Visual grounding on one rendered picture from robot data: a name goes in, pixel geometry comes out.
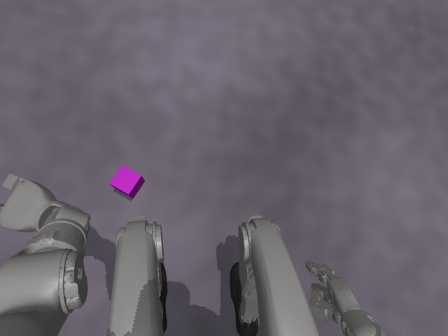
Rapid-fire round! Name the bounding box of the right robot foot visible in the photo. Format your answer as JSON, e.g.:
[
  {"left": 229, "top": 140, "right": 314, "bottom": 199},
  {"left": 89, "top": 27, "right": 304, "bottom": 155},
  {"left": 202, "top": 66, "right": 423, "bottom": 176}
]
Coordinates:
[{"left": 230, "top": 262, "right": 258, "bottom": 336}]

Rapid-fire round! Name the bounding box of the left robot arm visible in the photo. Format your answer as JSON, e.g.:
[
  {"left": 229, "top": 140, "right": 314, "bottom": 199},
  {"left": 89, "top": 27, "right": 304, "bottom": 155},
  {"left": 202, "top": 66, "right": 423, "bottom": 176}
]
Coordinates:
[{"left": 0, "top": 201, "right": 90, "bottom": 336}]

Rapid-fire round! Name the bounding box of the right robot hand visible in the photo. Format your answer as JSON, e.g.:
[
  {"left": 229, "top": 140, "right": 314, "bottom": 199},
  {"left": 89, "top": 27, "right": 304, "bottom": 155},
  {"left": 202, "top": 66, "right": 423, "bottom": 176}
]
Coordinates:
[{"left": 305, "top": 261, "right": 362, "bottom": 325}]

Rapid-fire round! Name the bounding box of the left robot hand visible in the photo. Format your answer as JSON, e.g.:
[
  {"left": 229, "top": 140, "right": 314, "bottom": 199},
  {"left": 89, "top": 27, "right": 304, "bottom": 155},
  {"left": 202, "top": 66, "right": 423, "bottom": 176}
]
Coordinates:
[{"left": 0, "top": 174, "right": 57, "bottom": 232}]

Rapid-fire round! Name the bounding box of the right robot arm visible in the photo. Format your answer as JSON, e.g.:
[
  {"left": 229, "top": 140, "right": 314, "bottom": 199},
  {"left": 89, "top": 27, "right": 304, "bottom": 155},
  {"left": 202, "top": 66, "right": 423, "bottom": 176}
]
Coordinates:
[{"left": 341, "top": 309, "right": 385, "bottom": 336}]

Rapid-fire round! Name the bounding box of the cube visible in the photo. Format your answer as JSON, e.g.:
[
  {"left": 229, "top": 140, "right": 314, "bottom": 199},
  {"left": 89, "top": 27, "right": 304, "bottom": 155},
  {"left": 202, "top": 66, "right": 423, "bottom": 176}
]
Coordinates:
[{"left": 109, "top": 165, "right": 145, "bottom": 199}]

